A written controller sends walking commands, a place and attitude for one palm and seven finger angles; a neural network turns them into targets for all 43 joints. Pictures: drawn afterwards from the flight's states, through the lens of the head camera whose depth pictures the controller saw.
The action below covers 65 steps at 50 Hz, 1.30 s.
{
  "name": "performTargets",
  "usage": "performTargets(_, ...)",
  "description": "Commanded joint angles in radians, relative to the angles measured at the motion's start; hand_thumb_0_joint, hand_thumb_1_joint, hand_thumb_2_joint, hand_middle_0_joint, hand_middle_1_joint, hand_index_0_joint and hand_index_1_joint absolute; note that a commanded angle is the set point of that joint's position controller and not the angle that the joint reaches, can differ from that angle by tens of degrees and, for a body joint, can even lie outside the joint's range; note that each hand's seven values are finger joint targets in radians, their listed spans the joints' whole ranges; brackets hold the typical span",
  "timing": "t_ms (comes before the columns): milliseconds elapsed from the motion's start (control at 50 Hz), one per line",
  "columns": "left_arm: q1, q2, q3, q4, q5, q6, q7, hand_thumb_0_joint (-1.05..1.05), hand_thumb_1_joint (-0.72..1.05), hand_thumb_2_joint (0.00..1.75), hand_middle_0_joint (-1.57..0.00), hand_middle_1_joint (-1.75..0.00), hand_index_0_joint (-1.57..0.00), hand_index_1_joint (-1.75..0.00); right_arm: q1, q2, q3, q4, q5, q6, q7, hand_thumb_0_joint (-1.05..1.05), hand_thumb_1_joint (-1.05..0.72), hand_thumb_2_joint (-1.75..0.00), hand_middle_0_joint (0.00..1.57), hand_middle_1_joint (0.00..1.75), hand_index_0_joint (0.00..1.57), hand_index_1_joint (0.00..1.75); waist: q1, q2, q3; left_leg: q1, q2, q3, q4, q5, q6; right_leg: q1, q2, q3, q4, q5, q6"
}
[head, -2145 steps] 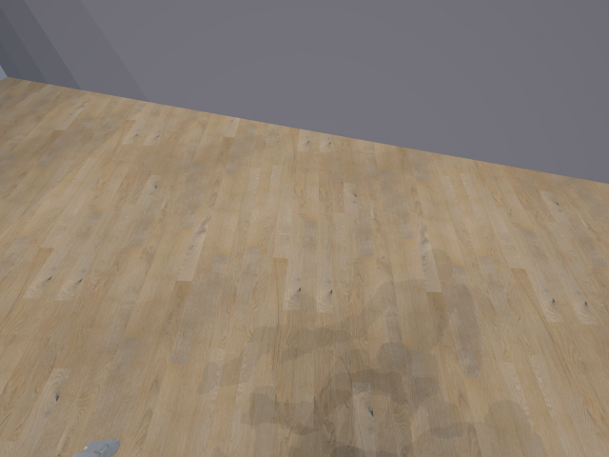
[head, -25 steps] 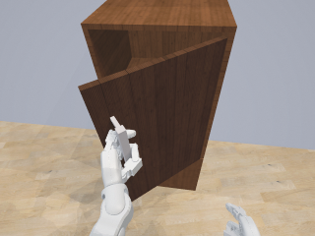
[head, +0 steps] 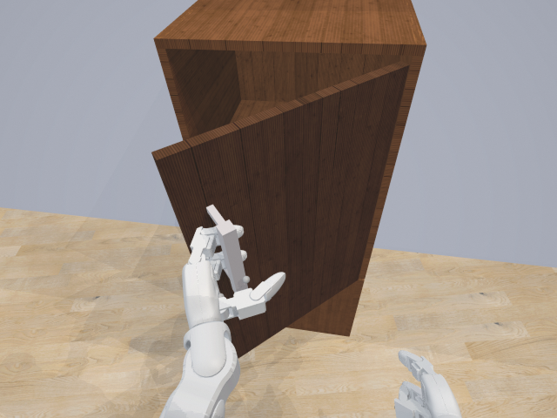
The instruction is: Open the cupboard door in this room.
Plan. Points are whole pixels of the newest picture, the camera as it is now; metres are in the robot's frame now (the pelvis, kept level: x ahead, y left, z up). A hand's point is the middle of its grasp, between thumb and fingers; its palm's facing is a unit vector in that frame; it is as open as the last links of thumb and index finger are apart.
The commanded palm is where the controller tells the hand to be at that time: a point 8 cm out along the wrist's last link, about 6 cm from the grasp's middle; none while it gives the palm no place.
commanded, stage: open thumb and fingers to let go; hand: left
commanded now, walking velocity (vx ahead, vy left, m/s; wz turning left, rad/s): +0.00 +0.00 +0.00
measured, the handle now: (227, 253) +0.32 +0.09 +0.09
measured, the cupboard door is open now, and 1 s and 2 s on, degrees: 43 45 45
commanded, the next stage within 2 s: slide the hand sideways off the handle in 0.42 s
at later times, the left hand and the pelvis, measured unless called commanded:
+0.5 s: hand (246, 275) +0.29 +0.06 +0.09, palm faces +0.23 -0.97 -0.01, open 14.9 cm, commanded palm +0.24 +0.10 +0.09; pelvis -0.01 +0.02 +0.00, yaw -1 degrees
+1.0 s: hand (239, 313) +0.23 +0.07 +0.09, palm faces -0.19 -0.98 -0.01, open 16.2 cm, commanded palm +0.21 +0.13 +0.09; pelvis -0.01 +0.02 +0.00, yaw -2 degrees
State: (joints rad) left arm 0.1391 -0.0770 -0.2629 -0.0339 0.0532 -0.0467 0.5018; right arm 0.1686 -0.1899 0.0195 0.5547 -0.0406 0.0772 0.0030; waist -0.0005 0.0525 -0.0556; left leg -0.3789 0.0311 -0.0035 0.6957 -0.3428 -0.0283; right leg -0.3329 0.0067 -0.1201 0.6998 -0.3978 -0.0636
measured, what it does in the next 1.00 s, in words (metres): stands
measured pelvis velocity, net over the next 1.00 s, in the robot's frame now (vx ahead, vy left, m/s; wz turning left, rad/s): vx -0.01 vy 0.02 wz -0.04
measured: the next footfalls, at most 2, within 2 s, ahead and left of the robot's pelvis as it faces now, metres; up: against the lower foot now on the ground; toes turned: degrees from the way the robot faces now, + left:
none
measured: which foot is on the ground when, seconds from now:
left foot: down 0.00-1.00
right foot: down 0.00-1.00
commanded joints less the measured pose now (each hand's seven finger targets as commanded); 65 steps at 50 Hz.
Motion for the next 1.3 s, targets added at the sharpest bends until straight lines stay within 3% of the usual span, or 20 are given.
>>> performTargets(0,-0.252,-0.117,-0.054,-0.215,0.022,-0.067,0.011,0.00,-0.50,0.30,-0.30,-1.20,-0.30,-1.20,-0.125,-0.074,-0.028,-0.163,0.005,-0.054,0.000,0.00,-0.90,-0.90,0.20,0.30,0.20,0.30,-0.011,-0.128,-0.140,0.095,-0.040,-0.006,-0.032,0.174,0.052,-0.017,-0.032,0.090,-0.149,0.262,0.046)
performTargets(140,-0.270,-0.143,-0.066,-0.201,0.018,-0.059,0.023,0.00,-0.50,0.30,-0.25,-0.90,-0.25,-0.90,-0.128,-0.073,-0.027,-0.163,0.006,-0.057,0.002,0.00,-0.90,-0.90,0.20,0.30,0.20,0.30,0.001,-0.125,-0.165,0.094,-0.038,-0.005,-0.035,0.185,0.051,-0.013,-0.021,0.076,-0.131,0.256,0.039)
performTargets(240,-0.300,-0.126,-0.045,-0.190,0.018,-0.051,0.036,0.00,-0.50,0.30,-0.21,-0.65,-0.21,-0.65,-0.136,-0.073,-0.025,-0.158,0.005,-0.050,0.002,0.00,-0.90,-0.90,0.20,0.30,0.20,0.30,-0.001,-0.131,-0.149,0.086,-0.037,-0.006,-0.037,0.162,0.049,-0.020,-0.023,0.080,-0.147,0.208,0.037)
performTargets(340,-0.319,-0.121,-0.027,-0.168,0.013,-0.039,0.047,0.00,-0.50,0.30,-0.17,-0.40,-0.17,-0.40,-0.149,-0.070,-0.021,-0.156,0.003,-0.041,-0.001,0.00,-0.90,-0.90,0.20,0.30,0.20,0.30,0.008,-0.118,-0.145,0.085,-0.038,-0.003,-0.043,0.155,0.048,-0.020,-0.021,0.078,-0.154,0.186,0.034)
performTargets(380,-0.297,-0.106,-0.002,-0.153,0.008,-0.035,0.049,0.00,-0.50,0.30,-0.15,-0.30,-0.15,-0.30,-0.145,-0.072,-0.022,-0.153,0.001,-0.038,-0.002,0.00,-0.90,-0.90,0.20,0.30,0.20,0.30,0.018,-0.144,-0.154,0.084,-0.038,-0.005,-0.047,0.162,0.047,-0.003,-0.020,0.077,-0.159,0.191,0.034)
performTargets(500,-0.283,-0.139,-0.038,-0.191,0.019,-0.030,0.050,0.00,-0.50,0.30,-0.15,-0.30,-0.15,-0.30,-0.147,-0.069,-0.025,-0.160,0.004,-0.034,0.008,0.00,-0.90,-0.90,0.20,0.30,0.20,0.30,0.013,-0.110,-0.160,0.093,-0.029,-0.008,-0.049,0.180,0.043,-0.012,-0.012,0.061,-0.130,0.210,0.026)
performTargets(520,-0.266,-0.051,-0.229,-0.167,0.103,-0.071,-0.163,0.00,-0.50,0.30,-0.15,-0.30,-0.15,-0.30,-0.081,-0.109,-0.023,-0.131,0.003,-0.032,0.019,0.00,-0.90,-0.90,0.20,0.30,0.20,0.30,-0.069,-0.166,-0.092,0.111,-0.038,-0.012,-0.055,0.208,0.060,-0.056,-0.011,0.090,-0.109,0.301,0.033)
performTargets(540,-0.290,0.037,-0.136,-0.229,0.056,-0.120,-0.280,0.00,-0.50,0.30,-0.15,-0.30,-0.15,-0.30,-0.065,-0.102,-0.031,-0.168,0.018,-0.038,0.010,0.00,-0.90,-0.90,0.20,0.30,0.20,0.30,-0.037,-0.139,-0.158,0.089,-0.038,-0.009,-0.050,0.224,0.065,-0.022,-0.014,0.090,-0.084,0.350,0.031)
performTargets(580,-0.302,0.087,-0.128,-0.287,0.001,-0.170,-0.451,0.00,-0.50,0.30,-0.15,-0.30,-0.15,-0.30,-0.055,-0.105,-0.026,-0.192,0.031,-0.052,-0.006,0.00,-0.90,-0.90,0.20,0.30,0.20,0.30,-0.034,-0.037,-0.230,0.134,-0.043,-0.002,-0.038,0.250,0.068,0.004,-0.020,0.095,-0.063,0.396,0.024)
performTargets(600,-0.279,0.093,-0.122,-0.271,-0.039,-0.176,-0.520,0.00,-0.50,0.30,-0.15,-0.30,-0.15,-0.30,-0.061,-0.100,-0.020,-0.204,0.041,-0.065,-0.009,0.00,-0.90,-0.90,0.20,0.30,0.20,0.30,-0.036,-0.038,-0.213,0.128,-0.044,-0.007,-0.034,0.232,0.067,-0.013,-0.017,0.088,-0.064,0.377,0.026)
performTargets(640,-0.252,0.076,-0.076,-0.256,-0.120,-0.160,-0.566,0.00,-0.50,0.30,-0.15,-0.30,-0.15,-0.30,-0.071,-0.098,-0.009,-0.227,0.056,-0.090,-0.018,0.00,-0.90,-0.90,0.20,0.30,0.20,0.30,-0.032,-0.085,-0.162,0.094,-0.040,-0.020,-0.049,0.152,0.062,-0.038,-0.007,0.072,-0.084,0.274,0.031)
performTargets(700,-0.201,0.064,-0.002,-0.234,-0.177,-0.126,-0.516,0.00,-0.50,0.30,-0.15,-0.30,-0.15,-0.30,-0.092,-0.102,-0.003,-0.232,0.062,-0.122,-0.020,0.00,-0.90,-0.90,0.20,0.30,0.20,0.30,-0.009,-0.121,-0.109,0.072,-0.036,-0.029,-0.075,0.073,0.052,-0.059,-0.002,0.059,-0.111,0.151,0.037)
performTargets(780,-0.165,0.112,0.035,-0.293,-0.127,-0.128,-0.435,0.00,-0.50,0.30,-0.15,-0.30,-0.15,-0.30,-0.078,-0.105,-0.007,-0.236,0.053,-0.141,-0.008,0.00,-0.90,-0.90,0.20,0.30,0.20,0.30,0.012,-0.116,-0.141,0.078,-0.033,-0.028,-0.082,0.098,0.052,-0.041,-0.002,0.059,-0.093,0.154,0.032)
performTargets(840,-0.092,0.129,0.049,-0.313,-0.103,-0.136,-0.422,0.00,-0.50,0.30,-0.15,-0.30,-0.15,-0.30,-0.069,-0.099,-0.008,-0.242,0.048,-0.143,0.003,0.00,-0.90,-0.90,0.20,0.30,0.20,0.30,0.019,-0.116,-0.143,0.072,-0.033,-0.012,-0.075,0.125,0.053,-0.026,-0.003,0.069,-0.089,0.201,0.032)
performTargets(880,-0.055,0.172,0.088,-0.302,-0.094,-0.135,-0.428,0.00,-0.50,0.30,-0.15,-0.30,-0.15,-0.30,-0.068,-0.103,-0.007,-0.239,0.047,-0.137,0.001,0.00,-0.90,-0.90,0.20,0.30,0.20,0.30,0.022,-0.117,-0.117,0.055,-0.032,-0.005,-0.075,0.115,0.054,-0.026,-0.004,0.077,-0.097,0.190,0.032)
performTargets(940,-0.019,0.161,0.082,-0.353,-0.108,-0.137,-0.451,0.00,-0.50,0.30,-0.15,-0.30,-0.15,-0.30,-0.077,-0.099,-0.005,-0.256,0.050,-0.138,-0.001,0.00,-0.90,-0.90,0.20,0.30,0.20,0.30,0.020,-0.073,-0.106,0.052,-0.035,0.005,-0.072,0.101,0.053,-0.030,-0.005,0.087,-0.104,0.184,0.035)
performTargets(1060,0.058,0.182,0.116,-0.415,-0.142,-0.141,-0.482,0.00,-0.50,0.30,-0.15,-0.30,-0.15,-0.30,-0.062,-0.104,-0.008,-0.260,0.053,-0.160,-0.010,0.00,-0.90,-0.90,0.20,0.30,0.20,0.30,0.011,-0.078,-0.112,0.048,-0.037,0.005,-0.057,0.111,0.052,-0.028,-0.002,0.089,-0.102,0.209,0.042)
performTargets(1160,0.144,0.224,0.166,-0.429,-0.158,-0.157,-0.516,0.00,-0.50,0.30,-0.15,-0.30,-0.15,-0.30,-0.037,-0.112,-0.014,-0.259,0.051,-0.180,-0.017,0.00,-0.90,-0.90,0.20,0.30,0.20,0.30,0.008,-0.123,-0.119,0.021,-0.042,0.006,-0.029,0.133,0.056,-0.021,-0.008,0.105,-0.095,0.262,0.053)
performTargets(1200,0.164,0.243,0.184,-0.447,-0.164,-0.166,-0.531,0.00,-0.50,0.30,-0.15,-0.30,-0.15,-0.30,-0.035,-0.113,-0.015,-0.261,0.055,-0.186,-0.018,0.00,-0.90,-0.90,0.20,0.30,0.20,0.30,0.011,-0.082,-0.120,0.017,-0.044,0.009,-0.022,0.146,0.056,-0.021,-0.011,0.109,-0.086,0.285,0.052)
performTargets(1280,0.213,0.266,0.216,-0.473,-0.186,-0.182,-0.564,0.00,-0.50,0.30,-0.15,-0.30,-0.15,-0.30,-0.021,-0.118,-0.019,-0.262,0.057,-0.203,-0.024,0.00,-0.90,-0.90,0.20,0.30,0.20,0.30,0.011,-0.093,-0.137,0.004,-0.048,0.007,-0.004,0.157,0.056,-0.009,-0.016,0.120,-0.081,0.315,0.059)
